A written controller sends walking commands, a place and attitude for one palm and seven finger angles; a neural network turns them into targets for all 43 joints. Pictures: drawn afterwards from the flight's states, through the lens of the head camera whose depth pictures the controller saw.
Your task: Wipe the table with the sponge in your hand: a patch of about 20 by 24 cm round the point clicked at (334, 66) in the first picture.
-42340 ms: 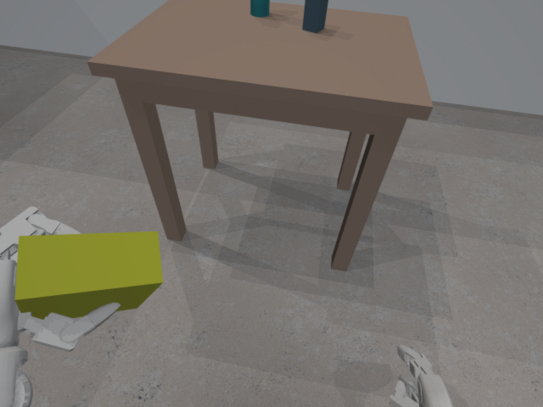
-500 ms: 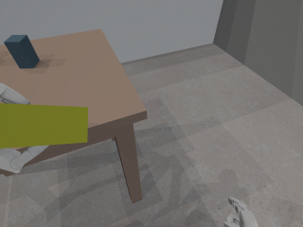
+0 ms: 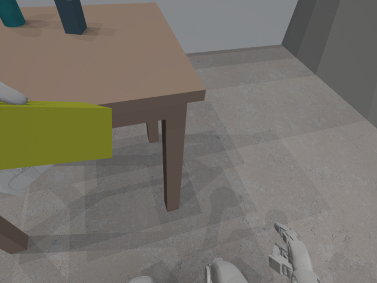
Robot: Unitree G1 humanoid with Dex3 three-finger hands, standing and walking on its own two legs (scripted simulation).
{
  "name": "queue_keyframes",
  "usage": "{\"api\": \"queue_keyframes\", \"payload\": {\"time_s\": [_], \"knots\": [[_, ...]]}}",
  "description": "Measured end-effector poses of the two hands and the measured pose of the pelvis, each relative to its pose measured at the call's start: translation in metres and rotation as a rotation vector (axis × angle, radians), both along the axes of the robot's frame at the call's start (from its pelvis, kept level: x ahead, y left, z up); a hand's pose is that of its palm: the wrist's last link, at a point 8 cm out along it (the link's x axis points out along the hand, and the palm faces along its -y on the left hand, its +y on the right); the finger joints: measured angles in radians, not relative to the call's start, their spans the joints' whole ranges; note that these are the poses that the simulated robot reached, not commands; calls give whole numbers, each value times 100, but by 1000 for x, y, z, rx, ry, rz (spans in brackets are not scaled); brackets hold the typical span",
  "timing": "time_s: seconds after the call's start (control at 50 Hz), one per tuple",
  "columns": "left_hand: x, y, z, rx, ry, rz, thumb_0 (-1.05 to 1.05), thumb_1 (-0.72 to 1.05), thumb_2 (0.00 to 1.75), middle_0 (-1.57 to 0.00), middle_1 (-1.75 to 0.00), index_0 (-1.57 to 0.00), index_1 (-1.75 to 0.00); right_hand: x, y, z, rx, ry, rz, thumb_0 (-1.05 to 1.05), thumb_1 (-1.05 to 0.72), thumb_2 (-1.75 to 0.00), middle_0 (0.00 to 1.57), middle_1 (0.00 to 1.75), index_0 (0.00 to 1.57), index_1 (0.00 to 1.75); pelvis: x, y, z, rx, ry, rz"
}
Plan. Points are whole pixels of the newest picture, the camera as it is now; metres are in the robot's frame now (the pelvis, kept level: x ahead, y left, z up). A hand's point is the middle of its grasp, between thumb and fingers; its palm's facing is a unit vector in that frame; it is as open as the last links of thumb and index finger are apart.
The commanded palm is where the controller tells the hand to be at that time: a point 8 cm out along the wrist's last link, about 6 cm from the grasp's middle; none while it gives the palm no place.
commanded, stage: step back with the hand held close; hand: left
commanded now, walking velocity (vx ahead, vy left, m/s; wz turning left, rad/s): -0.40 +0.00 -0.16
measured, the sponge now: (62, 126) +0.25 +0.19 +0.26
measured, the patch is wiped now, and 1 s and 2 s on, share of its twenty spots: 1.00 1.00 1.00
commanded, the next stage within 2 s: stop stepping back and stand still in 0.02 s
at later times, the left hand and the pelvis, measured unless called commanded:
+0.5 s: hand out of the picture +0.11 +0.19 +0.31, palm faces +0.45 -0.82 -0.34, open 9.8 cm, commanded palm +0.06 +0.24 +0.31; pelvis -0.12 -0.03 +0.02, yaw -3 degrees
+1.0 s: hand out of the picture +0.10 +0.19 +0.31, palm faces +0.46 -0.83 -0.31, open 9.8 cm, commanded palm +0.05 +0.25 +0.31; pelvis -0.13 -0.02 +0.02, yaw -4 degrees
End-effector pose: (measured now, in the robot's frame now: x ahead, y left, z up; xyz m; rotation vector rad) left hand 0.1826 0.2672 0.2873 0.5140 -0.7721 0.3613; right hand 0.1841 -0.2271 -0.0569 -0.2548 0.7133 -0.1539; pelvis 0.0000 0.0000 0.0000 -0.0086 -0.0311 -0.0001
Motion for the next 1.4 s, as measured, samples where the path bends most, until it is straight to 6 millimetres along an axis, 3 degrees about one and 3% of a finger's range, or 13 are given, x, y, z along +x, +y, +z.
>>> {"api": "queue_keyframes", "payload": {"time_s": [0.12, 0.24, 0.32, 0.44, 0.54, 0.66, 0.78, 0.84, 0.94, 1.08, 1.18, 1.3, 1.4], "knots": [[-42, -3, 17, -41, -29, 44, -3, -53, 109, -73, -132, -79, -138, -65, 3, -12, 92, 68, -21, 1, -90, -90, 21, 30, 20, 30, -35, -9, 11, -16, 13, -46], [-67, -42, 32, -10, -71, -9, -2, -53, 109, -73, -132, -78, -138, -115, -14, -29, 162, 34, -41, 1, -90, -90, 21, 30, 20, 30, -80, -26, 5, 6, 27, -72], [-78, -60, 38, 54, 9, -64, -2, -53, 109, -73, -132, -78, -138, -153, -34, -21, 154, 53, -110, 1, -90, -90, 21, 30, 20, 30, -96, -30, 19, 32, 26, -92], [-100, -50, 35, 77, 55, -53, -2, -53, 109, -73, -132, -79, -138, -201, -70, -7, 72, 59, -202, 1, -90, -90, 21, 30, 20, 30, -111, -32, 26, 49, 23, -86], [-121, -26, 20, 0, 19, -15, -2, -53, 109, -73, -132, -79, -138, -221, -84, -6, -35, 89, -200, 1, -90, -90, 20, 30, 20, 30, -125, -23, 18, 9, 26, -48], [-136, -13, 13, -40, 17, 63, -2, -53, 109, -73, -132, -79, -138, -222, -64, -4, -16, 49, -150, 1, -90, -90, 20, 30, 20, 30, -136, -22, 17, 12, 12, -60], [-138, -33, 23, -47, -24, 35, -2, -53, 109, -73, -132, -79, -138, -204, -34, -18, 81, 34, -45, 1, -90, -90, 20, 30, 20, 30, -140, -31, 14, -9, 3, -45], [-137, -42, 27, -35, -28, -16, -2, -53, 109, -73, -132, -79, -138, -195, -26, -15, 113, 47, -31, 1, -90, -90, 21, 30, 20, 30, -140, -31, 18, 3, 0, -53], [-130, -40, 31, 11, -22, -40, -2, -53, 109, -73, -132, -79, -138, -179, -23, -1, 99, 11, -32, 1, -90, -90, 21, 30, 20, 30, -136, -26, 22, 21, -7, -63], [-116, -19, 18, -16, 39, 6, -2, -53, 109, -73, -132, -79, -138, -163, -27, 3, 68, -19, -63, 1, -90, -90, 21, 30, 20, 30, -127, -17, 19, -9, 7, -74], [-108, -16, 11, -37, 65, 7, -2, -53, 109, -73, -132, -79, -138, -159, -27, 7, 54, -9, -46, 1, -90, -90, 20, 30, 20, 30, -124, -15, 22, -16, 17, -73], [-112, -23, 12, -1, 59, -59, -2, -53, 109, -73, -133, -79, -138, -159, -24, 16, 44, -35, -65, 1, -90, -90, 21, 30, 20, 30, -125, -9, 23, -19, 12, -78], [-124, -15, 23, 31, 16, -57, -2, -53, 109, -73, -132, -79, -138, -165, -17, 19, 44, -46, -69, 1, -90, -90, 20, 30, 20, 30, -130, -4, 24, -25, 10, -79]]}}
